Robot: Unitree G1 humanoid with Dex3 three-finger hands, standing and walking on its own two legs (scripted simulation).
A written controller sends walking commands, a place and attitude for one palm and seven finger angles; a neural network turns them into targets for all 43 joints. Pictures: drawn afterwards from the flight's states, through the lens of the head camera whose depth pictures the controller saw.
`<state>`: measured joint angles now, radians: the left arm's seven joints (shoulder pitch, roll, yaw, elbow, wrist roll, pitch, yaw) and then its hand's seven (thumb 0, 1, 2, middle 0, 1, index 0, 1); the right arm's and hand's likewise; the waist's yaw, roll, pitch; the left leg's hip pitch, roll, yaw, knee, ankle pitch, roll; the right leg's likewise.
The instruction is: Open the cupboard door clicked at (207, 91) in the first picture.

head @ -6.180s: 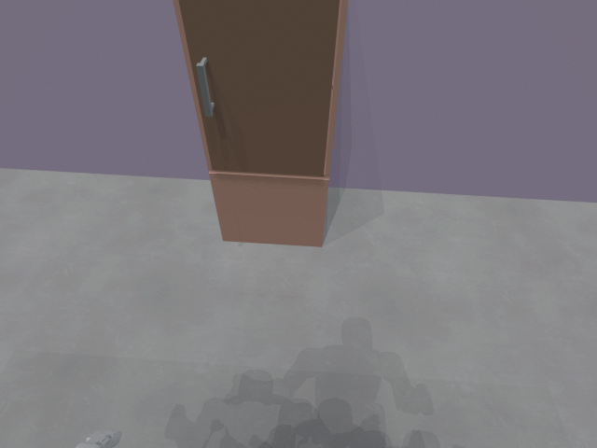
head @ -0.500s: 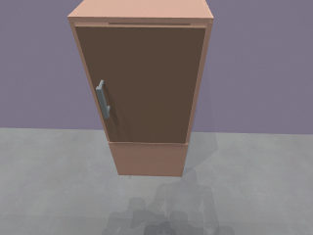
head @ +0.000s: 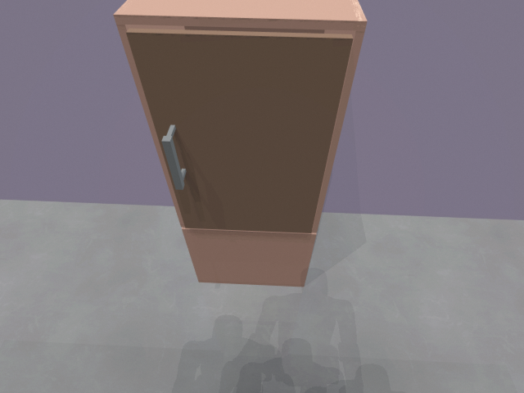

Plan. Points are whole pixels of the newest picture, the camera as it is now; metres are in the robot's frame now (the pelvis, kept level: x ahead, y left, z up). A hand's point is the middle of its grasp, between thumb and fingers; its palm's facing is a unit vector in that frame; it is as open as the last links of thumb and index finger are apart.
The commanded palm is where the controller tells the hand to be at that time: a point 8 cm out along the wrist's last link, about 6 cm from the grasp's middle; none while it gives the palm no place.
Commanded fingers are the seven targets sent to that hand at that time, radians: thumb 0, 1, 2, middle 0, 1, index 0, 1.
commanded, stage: look again from close up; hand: left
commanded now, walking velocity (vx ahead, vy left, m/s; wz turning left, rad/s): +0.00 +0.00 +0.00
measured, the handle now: (176, 158) +0.60 +0.24 -0.02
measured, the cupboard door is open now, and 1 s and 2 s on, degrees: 0 0 0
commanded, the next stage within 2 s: raise the hand with hooked fingers in 0.46 s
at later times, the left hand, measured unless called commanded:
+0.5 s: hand out of the picture +0.05 +0.18 -0.17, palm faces +0.02 -0.98 -0.21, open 7.3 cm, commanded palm none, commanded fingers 0.00 0.90 0.90 -0.20 -0.30 -0.20 -0.30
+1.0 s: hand (154, 370) +0.17 +0.18 -0.08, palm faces +0.03 -1.00 +0.02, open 8.7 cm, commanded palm +0.17 +0.25 -0.06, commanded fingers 0.00 0.36 0.67 -0.24 -0.64 -0.24 -0.64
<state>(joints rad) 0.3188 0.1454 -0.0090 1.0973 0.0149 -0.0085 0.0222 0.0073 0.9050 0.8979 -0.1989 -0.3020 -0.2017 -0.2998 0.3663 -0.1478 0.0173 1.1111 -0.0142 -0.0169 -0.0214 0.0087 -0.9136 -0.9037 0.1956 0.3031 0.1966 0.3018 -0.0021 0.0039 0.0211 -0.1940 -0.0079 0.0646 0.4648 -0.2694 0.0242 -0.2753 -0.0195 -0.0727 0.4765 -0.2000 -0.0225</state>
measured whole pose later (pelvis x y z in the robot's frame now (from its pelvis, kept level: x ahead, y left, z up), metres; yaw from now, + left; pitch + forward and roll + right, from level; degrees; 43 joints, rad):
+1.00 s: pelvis +0.00 -0.02 -0.08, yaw +1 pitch +14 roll +1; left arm 0.40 0.19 0.21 0.25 -0.27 -0.53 -0.41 0.01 0.59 0.76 -0.23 -0.51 -0.23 -0.50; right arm 0.13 -0.30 -0.08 0.47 0.02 -0.27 -0.01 0.01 -0.91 -0.90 0.20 0.30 0.20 0.30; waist 0.03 -0.06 -0.13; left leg -0.79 0.02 0.04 1.11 -0.55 0.01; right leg -0.86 -0.04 -0.10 1.10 -0.48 -0.06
